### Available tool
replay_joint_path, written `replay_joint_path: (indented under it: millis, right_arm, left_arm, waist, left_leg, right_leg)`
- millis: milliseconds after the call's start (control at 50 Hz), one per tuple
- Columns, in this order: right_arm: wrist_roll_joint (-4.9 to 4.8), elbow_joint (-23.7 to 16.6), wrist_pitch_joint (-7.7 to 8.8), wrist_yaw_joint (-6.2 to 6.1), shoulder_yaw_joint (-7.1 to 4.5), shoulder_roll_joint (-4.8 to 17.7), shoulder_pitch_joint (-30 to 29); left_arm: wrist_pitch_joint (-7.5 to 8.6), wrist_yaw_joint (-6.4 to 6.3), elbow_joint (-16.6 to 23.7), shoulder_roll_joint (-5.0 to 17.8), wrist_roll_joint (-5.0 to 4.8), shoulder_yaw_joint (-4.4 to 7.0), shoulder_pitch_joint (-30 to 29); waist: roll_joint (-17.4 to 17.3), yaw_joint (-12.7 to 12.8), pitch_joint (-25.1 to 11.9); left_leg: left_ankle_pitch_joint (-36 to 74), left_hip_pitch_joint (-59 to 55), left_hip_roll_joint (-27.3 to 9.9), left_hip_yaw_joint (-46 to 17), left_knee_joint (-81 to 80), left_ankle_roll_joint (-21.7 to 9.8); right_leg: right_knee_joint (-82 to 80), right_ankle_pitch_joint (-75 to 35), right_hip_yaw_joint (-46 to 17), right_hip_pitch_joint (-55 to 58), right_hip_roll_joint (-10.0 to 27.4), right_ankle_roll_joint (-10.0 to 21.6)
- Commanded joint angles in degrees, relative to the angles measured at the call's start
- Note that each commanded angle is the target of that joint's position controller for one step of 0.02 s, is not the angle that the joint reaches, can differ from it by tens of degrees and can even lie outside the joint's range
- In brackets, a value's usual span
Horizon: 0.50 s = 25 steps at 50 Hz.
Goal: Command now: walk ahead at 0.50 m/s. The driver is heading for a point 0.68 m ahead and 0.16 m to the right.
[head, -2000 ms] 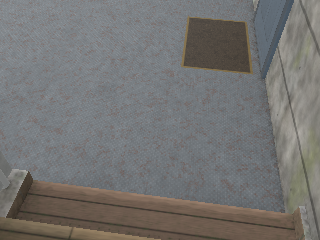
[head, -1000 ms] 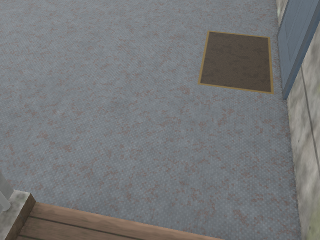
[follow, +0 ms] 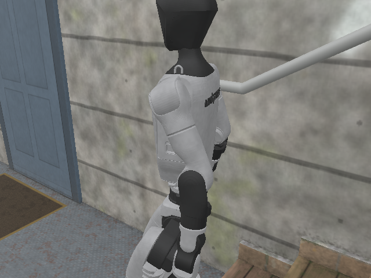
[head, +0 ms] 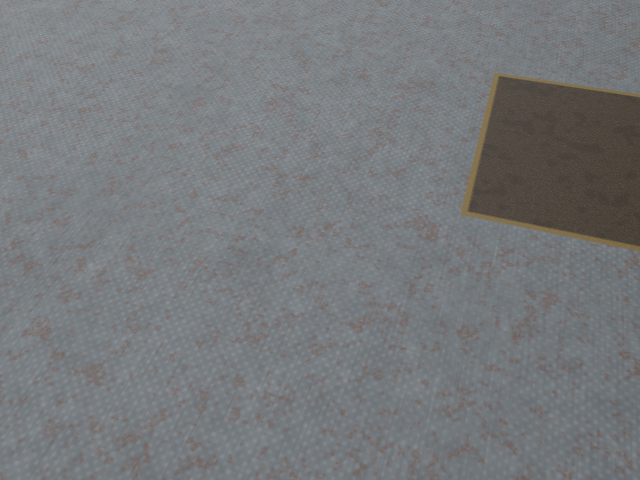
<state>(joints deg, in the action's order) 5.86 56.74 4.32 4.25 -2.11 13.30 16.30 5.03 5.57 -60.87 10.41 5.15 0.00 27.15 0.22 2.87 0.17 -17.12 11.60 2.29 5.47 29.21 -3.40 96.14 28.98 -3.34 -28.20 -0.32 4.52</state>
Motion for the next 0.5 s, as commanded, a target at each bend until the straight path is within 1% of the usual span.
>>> replay_joint_path:
  millis: [20, 40, 60, 80, 100, 120, 140, 160, 180, 200, 220, 240, 260, 280, 300, 320, 340, 360, 380, 400, 420, 440, 460, 480, 500]
  right_arm:
    - [-1.44, -3.1, 2.51, -1.44, 2.47, -4.5, -0.7]
    - [-2.43, -2.2, 2.88, -1.29, 1.69, -0.5, 1.0]
    - [-1.14, -1.3, 3.31, -1.71, 0.96, 1.8, 2.8]
    - [-0.3, -2.0, 4.47, -2.56, 1.77, -0.4, 3.1]
    - [-0.27, -3.0, 5.12, -3.16, 1.77, -0.3, 3.1]
    - [1.17, -2.7, 5.14, -2.56, 2.06, 0.6, 2.2]
    - [1.47, -3.2, 4.99, -2.03, 2.05, 2.0, 1.8]
    - [1.13, -2.7, 4.96, -1.5, 2.73, 1.2, 3.6]
    - [-0.11, -2.1, 4.8, -1.49, 2.8, 0.7, 6.9]
    - [-0.85, -0.2, 4.43, -1.88, 2.79, 1.0, 12.8]
    - [-1.92, 1.0, 3.93, -2.93, 2.78, 1.4, 17.6]
    - [-11.14, 1.1, 0.74, -7.06, 0.39, 4.8, 13.3]
    - [-10.2, 2.1, -0.78, -8.12, 0.06, 6.3, 15.3]
    - [-8.54, 3.1, -1.6, -7.96, -0.38, 6.4, 16.7]
    - [-7.2, 4.3, -1.62, -7.5, -0.89, 6.1, 16.4]
    - [-6.62, 4.8, -0.51, -6.37, -0.6, 3.0, 16.8]
    - [-8.29, 5.8, 0.63, -5.73, 0.28, -2.3, 21.2]
    - [-11.39, 2.0, 2.46, -5.49, 0.25, 2.0, 19.5]
    - [-12.01, -2.1, 3.73, -5.67, -0.11, 2.3, 12.5]
    - [-12.27, -5.5, 3.54, -6.73, 0.46, 0.4, 4.2]
    - [-10.51, -5.9, 2.35, -7.72, 0.48, 0.8, -0.4]
    - [-9.41, -6.5, 1.12, -8.11, 0.74, -1.2, 0.4]
    - [-8.74, -6.5, 0.27, -8.0, 0.11, -0.5, -0.3]
    - [-7.69, -7.4, -0.01, -7.5, -0.36, -0.9, -2.2]
    - [-7.06, -8.1, -0.05, -7.47, -0.59, -1.6, -1.6]
  left_arm:
    - [0.9, -0.82, 6.3, 2.3, 1.28, 0.68, -7.7]
    - [0.12, -0.58, 6.8, 2.0, 1.67, 0.7, -7.8]
    - [-0.46, -0.23, 6.8, 0.5, 2.4, -0.23, -4.1]
    - [-0.36, -0.45, 7.7, -0.4, 2.83, -1.13, -5.7]
    - [0.0, -1.35, 8.2, -0.8, 1.82, -1.46, -7.5]
    - [-0.03, -2.0, 9.4, 0.0, 0.92, -1.71, -9.7]
    - [-0.55, -2.08, 11.3, 3.3, 0.53, -1.09, -12.0]
    - [-1.29, -2.15, 12.8, 5.6, 1.33, -0.57, -14.4]
    - [-1.46, -2.24, 14.1, 7.4, 1.37, -0.33, -17.9]
    - [-1.48, -2.31, 15.7, 8.1, 1.39, -0.39, -23.4]
    - [-1.4, -2.12, 16.9, 7.5, 1.56, -0.96, -27.9]
    - [-0.81, -2.1, 18.1, 7.8, -10.97, 0.47, -34.4]
    - [-0.43, -1.69, 17.2, 6.7, -11.49, -0.03, -33.6]
    - [-0.38, -1.46, 15.7, 7.1, -10.03, 0.55, -29.4]
    - [-0.93, -1.86, 11.5, 9.2, -8.59, 2.02, -16.2]
    - [-1.18, -2.35, 6.4, 12.9, -7.55, 4.02, -1.8]
    - [-0.96, -2.37, 3.8, 14.5, -5.71, 3.63, 8.4]
    - [-1.36, -3.04, 3.3, 16.3, -6.75, 4.89, 12.1]
    - [-2.12, -3.92, 3.4, 17.2, -7.03, 5.28, 9.6]
    - [-2.81, -5.01, 3.0, 16.4, -6.75, 5.34, 5.0]
    - [-2.66, -5.53, 7.0, 11.5, -5.44, 3.93, -5.1]
    - [-1.75, -5.55, 8.2, 12.4, -4.12, 3.86, -10.8]
    - [-0.41, -5.11, 8.1, 8.6, -4.3, 2.62, -14.1]
    - [-0.01, -5.01, 8.3, 6.6, -4.45, 1.85, -17.1]
    - [-0.28, -5.4, 8.0, 7.4, -4.17, 2.14, -17.4]
  waist:
    - [1.3, -0.7, 9.8]
    - [-1.3, -0.3, 8.6]
    - [-2.4, 1.1, 5.3]
    - [0.9, -0.5, 3.6]
    - [2.9, -2.0, 1.6]
    - [1.0, -1.5, 2.5]
    - [-0.6, -0.8, 3.7]
    - [-1.4, -0.3, 5.6]
    - [0.4, -2.0, 8.2]
    - [1.0, -5.5, 9.3]
    - [1.0, -8.7, 10.3]
    - [0.2, -10.7, 14.4]
    - [1.6, -10.9, 12.6]
    - [2.4, -9.4, 9.2]
    - [1.6, -3.9, 2.7]
    - [7.8, 2.2, -5.2]
    - [17.4, 5.5, -15.5]
    - [22.7, 8.1, -26.0]
    - [19.1, 7.9, -27.5]
    - [11.1, 5.4, -21.8]
    - [-2.5, 2.8, -12.7]
    - [-2.6, -1.1, -9.7]
    - [-4.3, -3.7, -4.1]
    - [-1.4, -5.7, 0.9]
    - [1.4, -6.5, 2.7]
  left_leg:
    - [19.2, 10.7, -17.2, -11.9, -13.7, -14.6]
    - [16.5, 15.3, -16.3, -12.8, -13.6, -15.6]
    - [12.4, 19.6, -14.1, -12.1, -7.9, -15.0]
    - [13.4, 13.0, -14.0, -12.0, -3.8, -13.8]
    - [9.1, 15.0, -10.0, -7.7, -0.1, -11.6]
    - [3.3, 23.6, -7.7, -6.1, 1.1, -9.9]
    - [-0.8, 27.6, -8.0, -7.1, 2.0, -9.4]
    - [-1.7, 26.9, -9.9, -9.1, 2.7, -9.5]
    - [-2.8, 20.5, -11.6, -11.3, 5.7, -9.3]
    - [-3.8, 11.2, -13.0, -13.5, 9.1, -9.0]
    - [-3.9, 1.6, -13.1, -15.8, 12.0, -8.5]
    - [3.0, 1.6, -10.4, -15.9, 16.4, -5.6]
    - [7.3, -1.6, -10.5, -15.0, 21.5, -4.7]
    - [13.4, -1.3, -10.5, -13.7, 27.0, -4.4]
    - [15.6, 4.2, -9.8, -13.2, 39.1, -4.1]
    - [8.3, 15.7, -4.1, -8.9, 55.8, -1.2]
    - [-34.8, 37.5, 3.6, -11.2, 85.0, 2.2]
    - [-33.2, 46.8, 1.5, -17.4, 94.7, 2.9]
    - [-27.9, 54.9, -0.7, -15.8, 92.0, 3.4]
    - [-20.1, 59.1, -4.2, -8.2, 87.1, 4.0]
    - [-11.3, 55.3, -7.0, -6.5, 78.9, 3.4]
    - [-9.3, 49.5, -8.5, -7.7, 78.5, 3.8]
    - [-2.7, 46.4, -10.6, -11.1, 68.4, 2.5]
    - [0.5, 42.4, -11.9, -12.2, 58.6, 2.9]
    - [4.0, 34.3, -11.3, -10.2, 45.7, 3.3]
  right_leg:
    - [-35.6, -23.2, -4.3, -10.2, 10.2, 3.1]
    - [-35.9, -24.8, -1.6, -5.8, 8.3, 2.1]
    - [-33.0, -30.3, -1.1, -1.5, 7.6, 1.9]
    - [-43.9, -43.2, -6.3, -8.4, 10.4, 0.8]
    - [-54.4, -54.1, -4.1, -2.5, 8.9, 0.1]
    - [-57.0, -62.2, -2.5, 7.8, 8.1, -0.3]
    - [-55.2, -62.7, -0.8, 11.0, 7.0, -0.6]
    - [-53.9, -57.9, -1.0, 10.4, 7.3, -0.7]
    - [-57.9, -53.7, -1.2, 4.5, 8.0, -1.1]
    - [-63.1, -51.5, -1.3, -1.9, 8.6, -1.7]
    - [-70.3, -50.3, -1.1, -7.6, 9.0, -2.1]
    - [-75.6, -49.5, -1.6, -10.7, 6.8, -3.2]
    - [-78.7, -50.8, -0.6, -8.0, 6.6, -3.1]
    - [-79.5, -51.2, 2.2, -0.8, 5.3, -2.2]
    - [-77.0, -52.8, 2.1, 15.3, 5.2, 0.0]
    - [-71.1, -69.3, 3.6, 35.6, 6.5, 1.6]
    - [-53.6, -83.2, -4.0, 60.7, 16.1, 7.7]
    - [-51.9, -66.8, -17.0, 68.1, 23.6, 14.4]
    - [-63.2, -38.9, -26.5, 66.3, 27.3, 17.5]
    - [-73.6, -16.0, -33.0, 57.1, 27.4, 17.0]
    - [-78.2, -10.8, -30.1, 41.7, 24.6, 14.7]
    - [-78.1, -13.8, -33.7, 28.9, 27.2, 16.3]
    - [-77.8, -15.1, -29.6, 18.2, 24.7, 13.3]
    - [-78.8, -19.2, -22.3, 8.1, 20.7, 10.8]
    - [-82.2, -19.2, -12.9, 0.7, 14.5, 9.0]
